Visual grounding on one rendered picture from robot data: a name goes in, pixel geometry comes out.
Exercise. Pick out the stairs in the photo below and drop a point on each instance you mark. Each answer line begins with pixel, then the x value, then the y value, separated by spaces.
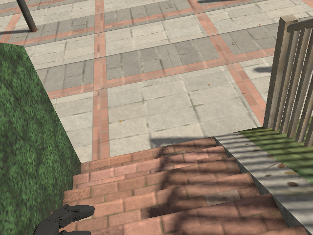
pixel 188 188

